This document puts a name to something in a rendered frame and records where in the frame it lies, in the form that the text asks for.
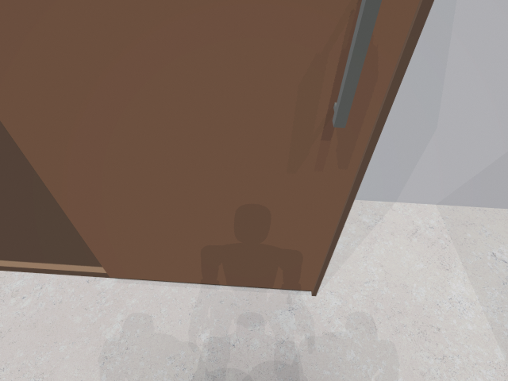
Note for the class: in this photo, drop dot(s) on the handle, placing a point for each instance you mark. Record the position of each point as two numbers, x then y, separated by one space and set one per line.
365 24

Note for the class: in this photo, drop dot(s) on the wardrobe door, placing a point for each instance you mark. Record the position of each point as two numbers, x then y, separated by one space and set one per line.
33 227
192 140

